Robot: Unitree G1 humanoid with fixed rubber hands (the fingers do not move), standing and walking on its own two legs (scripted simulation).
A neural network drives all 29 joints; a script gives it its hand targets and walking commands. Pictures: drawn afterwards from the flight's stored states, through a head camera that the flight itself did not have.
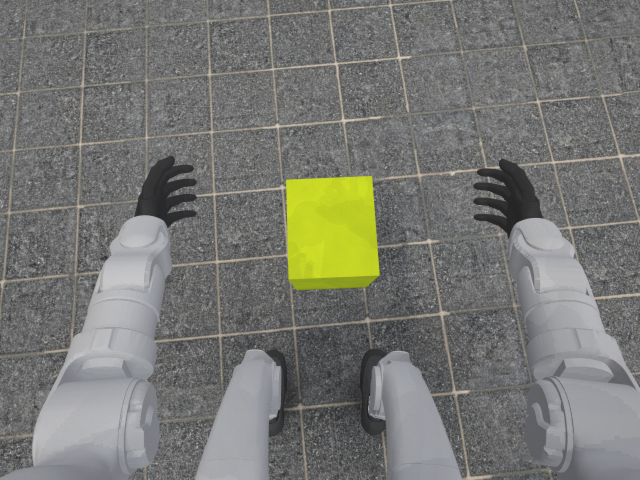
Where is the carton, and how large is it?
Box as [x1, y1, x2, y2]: [286, 176, 379, 289]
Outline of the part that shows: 371,176 286,180 288,277 296,289 363,287 379,275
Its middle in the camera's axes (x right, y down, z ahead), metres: +0.03 +0.01 +0.97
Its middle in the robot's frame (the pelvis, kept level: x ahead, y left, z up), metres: +0.49 -0.01 -0.56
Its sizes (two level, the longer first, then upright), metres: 0.223 0.192 0.258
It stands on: the floor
